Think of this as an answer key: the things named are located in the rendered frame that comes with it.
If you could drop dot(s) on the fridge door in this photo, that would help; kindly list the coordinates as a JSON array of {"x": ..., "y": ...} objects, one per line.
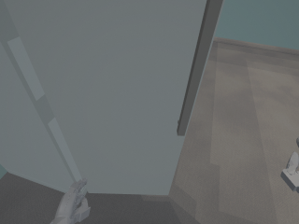
[{"x": 115, "y": 73}]

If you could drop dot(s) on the left robot hand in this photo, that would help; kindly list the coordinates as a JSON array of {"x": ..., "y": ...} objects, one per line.
[{"x": 70, "y": 201}]

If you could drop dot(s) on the handle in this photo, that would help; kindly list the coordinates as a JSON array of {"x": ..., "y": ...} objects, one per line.
[{"x": 208, "y": 25}]

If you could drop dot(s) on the right robot hand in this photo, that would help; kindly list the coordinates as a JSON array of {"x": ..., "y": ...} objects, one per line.
[{"x": 289, "y": 175}]

